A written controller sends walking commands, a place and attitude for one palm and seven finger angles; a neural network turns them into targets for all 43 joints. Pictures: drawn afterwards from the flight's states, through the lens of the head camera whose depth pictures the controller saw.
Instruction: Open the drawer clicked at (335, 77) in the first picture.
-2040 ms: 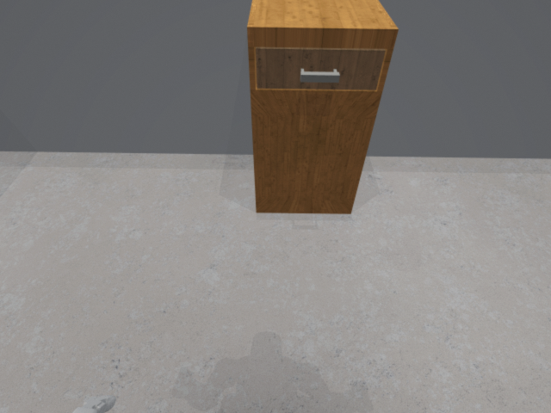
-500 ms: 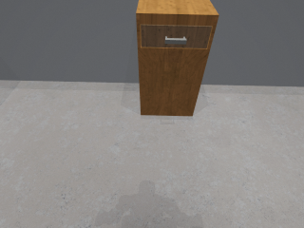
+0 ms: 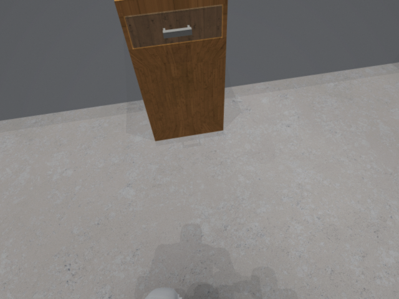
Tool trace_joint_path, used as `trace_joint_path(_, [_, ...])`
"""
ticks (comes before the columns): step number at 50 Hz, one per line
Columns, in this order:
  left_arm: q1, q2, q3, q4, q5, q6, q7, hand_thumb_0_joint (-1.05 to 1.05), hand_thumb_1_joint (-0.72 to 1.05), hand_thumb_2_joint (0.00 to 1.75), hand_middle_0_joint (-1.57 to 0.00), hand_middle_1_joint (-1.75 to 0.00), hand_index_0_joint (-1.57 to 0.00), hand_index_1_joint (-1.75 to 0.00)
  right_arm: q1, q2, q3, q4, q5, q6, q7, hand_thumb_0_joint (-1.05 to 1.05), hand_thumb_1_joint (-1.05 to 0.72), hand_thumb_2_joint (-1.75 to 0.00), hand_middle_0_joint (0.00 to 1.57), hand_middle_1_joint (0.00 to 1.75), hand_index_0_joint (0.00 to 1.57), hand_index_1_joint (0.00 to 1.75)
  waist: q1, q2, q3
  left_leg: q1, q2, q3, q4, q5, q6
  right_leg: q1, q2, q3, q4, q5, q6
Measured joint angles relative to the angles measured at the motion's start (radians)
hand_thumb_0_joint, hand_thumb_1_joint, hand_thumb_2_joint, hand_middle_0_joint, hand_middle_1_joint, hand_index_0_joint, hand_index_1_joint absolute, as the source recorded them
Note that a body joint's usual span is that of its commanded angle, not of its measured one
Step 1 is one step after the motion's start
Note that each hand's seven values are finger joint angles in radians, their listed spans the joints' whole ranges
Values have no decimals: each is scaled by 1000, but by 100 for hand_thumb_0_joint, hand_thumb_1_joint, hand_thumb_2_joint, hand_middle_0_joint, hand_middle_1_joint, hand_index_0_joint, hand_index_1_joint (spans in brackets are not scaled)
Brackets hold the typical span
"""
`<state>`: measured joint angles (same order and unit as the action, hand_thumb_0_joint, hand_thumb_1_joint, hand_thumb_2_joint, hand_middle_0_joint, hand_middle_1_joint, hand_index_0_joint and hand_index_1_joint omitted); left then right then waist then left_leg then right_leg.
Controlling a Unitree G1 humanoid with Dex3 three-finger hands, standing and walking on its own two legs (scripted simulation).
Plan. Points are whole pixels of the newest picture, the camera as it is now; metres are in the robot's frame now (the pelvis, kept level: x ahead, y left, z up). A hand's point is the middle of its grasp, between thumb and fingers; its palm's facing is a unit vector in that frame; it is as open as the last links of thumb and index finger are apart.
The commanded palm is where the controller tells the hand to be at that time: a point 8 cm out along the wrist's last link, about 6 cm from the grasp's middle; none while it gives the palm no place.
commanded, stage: walk to a spot facing it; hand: left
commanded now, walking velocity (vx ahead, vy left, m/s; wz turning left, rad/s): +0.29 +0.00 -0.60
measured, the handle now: (176, 30) +1.17 +0.22 -0.02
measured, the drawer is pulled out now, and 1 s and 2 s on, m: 0.00 0.00 0.00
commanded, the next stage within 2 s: turn to face it in 1.94 s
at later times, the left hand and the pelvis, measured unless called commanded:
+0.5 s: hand out of the picture +0.12 +0.26 -0.17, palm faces -0.13 -0.97 -0.19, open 7.4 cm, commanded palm none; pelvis +0.09 +0.06 +0.01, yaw -16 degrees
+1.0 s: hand (192, 184) +0.45 +0.08 -0.17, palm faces -0.63 -0.77 -0.09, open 7.4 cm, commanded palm none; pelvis +0.26 +0.02 +0.00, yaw -36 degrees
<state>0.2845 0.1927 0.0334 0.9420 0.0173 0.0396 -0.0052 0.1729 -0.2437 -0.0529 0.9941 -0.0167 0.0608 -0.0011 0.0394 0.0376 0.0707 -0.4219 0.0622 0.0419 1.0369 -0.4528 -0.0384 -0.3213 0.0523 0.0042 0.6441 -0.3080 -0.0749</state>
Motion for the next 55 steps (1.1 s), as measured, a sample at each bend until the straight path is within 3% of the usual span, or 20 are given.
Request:
trace_joint_path(6, [64, -19, 1, 12, -3, -31, -5, 0, 90, 90, -21, -30, -20, -30, 8, -6, -11, -22, -11, -28, 17, 0, -91, -90, 20, 30, 20, 30, 1, -22, -39, -75, -1, -24, 47, 151, -15, 58, 22, 71, -204, 117, -8])
trace_joint_path(12, [102, -22, 10, 24, 2, -55, -8, 0, 90, 90, -21, -30, -20, -30, 7, -19, -21, -35, -13, -44, 13, 0, -91, -90, 20, 30, 20, 30, 9, -17, -76, -72, 10, -48, -50, 168, -26, 92, 45, 131, -275, 141, -1])
trace_joint_path(21, [132, -1, 21, 29, 10, -50, -3, 0, 90, 90, -21, -30, -20, -30, -20, 19, -6, -73, 2, -68, 14, 1, -91, -90, 20, 30, 20, 30, 42, -44, -105, 10, -36, -45, -331, 115, -8, 141, 55, 227, -258, 81, 39])
trace_joint_path(24, [138, 14, 32, 26, 5, -38, -4, 0, 90, 90, -21, -30, -20, -30, -18, 35, 9, -101, 7, -102, 9, 0, -91, -90, 20, 30, 20, 30, 31, -56, -110, 105, -44, -33, -510, 173, 16, 110, 67, 247, -131, -15, 49])
trace_joint_path(27, [112, 37, 50, 47, 5, -19, -11, 0, 90, 90, -20, -30, -20, -30, 3, 63, 21, -108, 0, -115, 4, 0, -91, -90, 20, 30, 20, 30, 16, -83, -104, 144, -43, 31, -478, 168, 70, -21, 30, 140, 203, -126, 56])
trace_joint_path(30, [78, 65, 67, 42, 16, -12, -28, 0, 90, 90, -20, -30, -20, -30, 68, 83, 29, -90, -3, -120, -2, 0, -91, -90, 20, 30, 20, 30, 1, -91, -112, 225, -29, 76, -548, 161, 80, -148, -22, 41, 430, -35, 71])
trace_joint_path(37, [-7, 80, 82, -3, 20, -3, -34, 0, 91, 90, -20, -30, -20, -30, 220, 97, 31, 7, 5, -138, -25, 0, -91, -90, 20, 30, 20, 30, -19, -90, -89, 369, -23, 179, -669, 140, 84, -344, -100, 17, 579, 173, 95])
trace_joint_path(41, [-54, 60, 74, -4, 18, 9, -35, 0, 91, 90, -20, -30, -19, -30, 298, 105, 34, 59, 4, -141, -33, 0, -91, -90, 20, 30, 20, 30, -42, -83, -65, 428, -24, 230, -693, 100, 79, -391, -116, -2, 559, 207, 96])
trace_joint_path(45, [-110, 27, 55, -1, 16, 14, -43, 0, 91, 90, -20, -30, -19, -30, 358, 116, 38, 98, -4, -139, -35, 0, -91, -90, 20, 30, 20, 30, -71, -71, -30, 486, -19, 276, -712, 56, 68, -371, -119, -73, 409, 201, 82])
trace_joint_path(50, [-188, -11, 28, -12, 13, -3, -46, 0, 91, 90, -20, -30, -19, -30, 399, 131, 38, 128, -9, -127, -29, 0, -91, -90, 20, 30, 20, 30, -100, -58, 22, 541, 9, 338, -666, -27, 34, -264, -59, -176, 129, 108, 26])
trace_joint_path(52, [-199, -16, 22, -18, 14, -25, -46, 0, 91, 90, -20, -30, -20, -30, 412, 136, 35, 137, -5, -117, -24, 0, -91, -90, 20, 30, 20, 30, -97, -66, 30, 526, 36, 361, -530, -61, 17, -182, -23, -208, 31, 89, -6])
trace_joint_path(53, [-194, -14, 17, -22, 15, -39, -47, 0, 91, 90, -20, -30, -20, -30, 425, 140, 35, 138, 1, -112, -19, 0, -91, -90, 20, 30, 20, 30, -95, -79, 24, 489, 54, 359, -394, -63, 10, -122, -20, -215, -26, 112, -31])
trace_joint_path(55, [-183, -15, 16, -26, 4, -65, -35, 0, 90, 90, -20, -30, -20, -30, 400, 138, 31, 136, 13, -93, -13, 0, -91, -90, 20, 30, 20, 30, -77, -80, 22, 329, 74, 246, 5, -73, 3, -115, -2, -199, 22, 75, -66])
